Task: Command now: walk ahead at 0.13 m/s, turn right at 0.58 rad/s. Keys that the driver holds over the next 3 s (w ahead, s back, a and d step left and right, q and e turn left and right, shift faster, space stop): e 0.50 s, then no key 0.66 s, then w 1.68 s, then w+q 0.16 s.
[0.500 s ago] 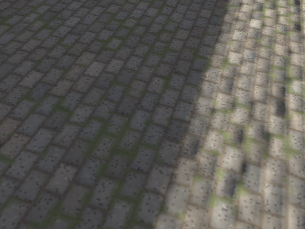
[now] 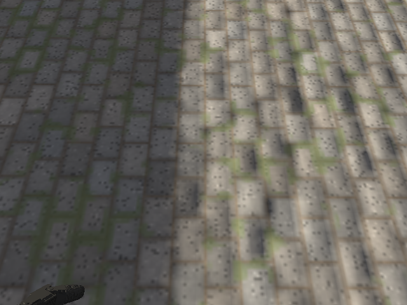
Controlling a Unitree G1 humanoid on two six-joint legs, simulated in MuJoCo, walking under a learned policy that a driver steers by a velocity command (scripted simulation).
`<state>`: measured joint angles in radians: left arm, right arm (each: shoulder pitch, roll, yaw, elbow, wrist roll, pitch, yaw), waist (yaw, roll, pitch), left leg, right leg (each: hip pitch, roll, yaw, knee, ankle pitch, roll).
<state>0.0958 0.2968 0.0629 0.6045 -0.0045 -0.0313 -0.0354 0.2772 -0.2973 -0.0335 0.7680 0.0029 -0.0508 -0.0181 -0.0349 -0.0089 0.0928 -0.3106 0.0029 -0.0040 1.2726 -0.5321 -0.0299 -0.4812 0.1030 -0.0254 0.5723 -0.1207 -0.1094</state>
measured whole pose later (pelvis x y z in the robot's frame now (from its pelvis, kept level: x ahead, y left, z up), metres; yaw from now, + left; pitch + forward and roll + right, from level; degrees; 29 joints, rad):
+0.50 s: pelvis +0.10 +0.06 +0.02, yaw -18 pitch +2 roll -1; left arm 0.16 0.34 0.09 0.66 -0.02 0.05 0.03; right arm 0.18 -0.27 -0.04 0.64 -0.03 -0.01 -0.03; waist 0.00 -0.04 0.03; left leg -0.32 0.01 -0.03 0.52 -0.23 0.00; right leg -0.52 0.14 0.14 1.07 -0.48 0.04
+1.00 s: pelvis +0.08 +0.03 +0.02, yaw -24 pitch +0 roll -1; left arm 0.12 0.20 0.02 0.74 0.01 0.01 0.01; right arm 0.22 -0.29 -0.05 0.74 -0.01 0.02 -0.03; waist -0.02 0.04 0.02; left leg -0.28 0.06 -0.02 0.63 -0.36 -0.09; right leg -0.22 0.05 0.03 0.50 -0.27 -0.03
